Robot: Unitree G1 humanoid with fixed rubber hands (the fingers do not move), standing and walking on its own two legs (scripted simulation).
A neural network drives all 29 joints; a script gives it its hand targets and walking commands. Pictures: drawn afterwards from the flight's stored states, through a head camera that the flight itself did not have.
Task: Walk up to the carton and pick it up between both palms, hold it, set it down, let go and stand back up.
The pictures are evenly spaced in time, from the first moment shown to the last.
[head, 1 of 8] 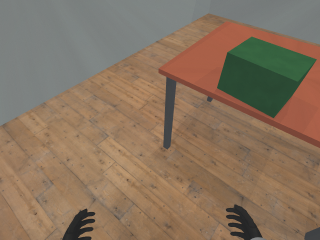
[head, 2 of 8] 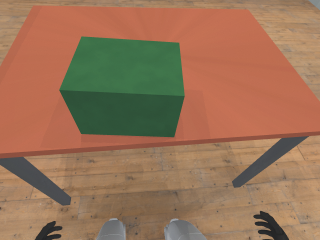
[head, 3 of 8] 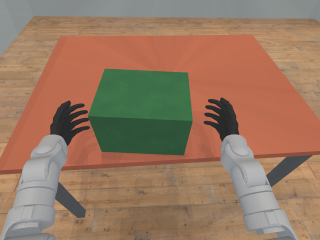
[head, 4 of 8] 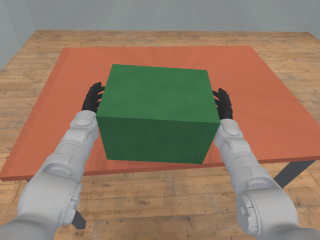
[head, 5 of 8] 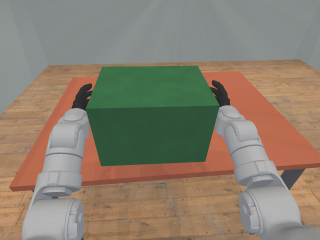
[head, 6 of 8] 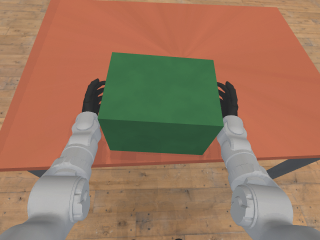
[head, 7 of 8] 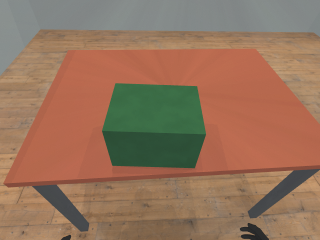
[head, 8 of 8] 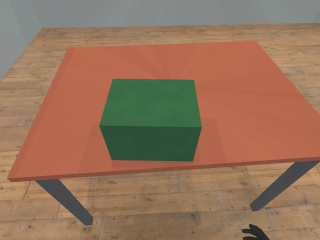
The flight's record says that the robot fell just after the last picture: no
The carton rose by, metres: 0.18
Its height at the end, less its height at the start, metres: +0.00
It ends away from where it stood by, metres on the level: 0.00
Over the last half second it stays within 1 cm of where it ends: yes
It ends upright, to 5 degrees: yes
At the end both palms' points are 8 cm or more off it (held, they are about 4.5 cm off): yes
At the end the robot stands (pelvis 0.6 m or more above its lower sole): yes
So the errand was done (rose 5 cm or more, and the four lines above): yes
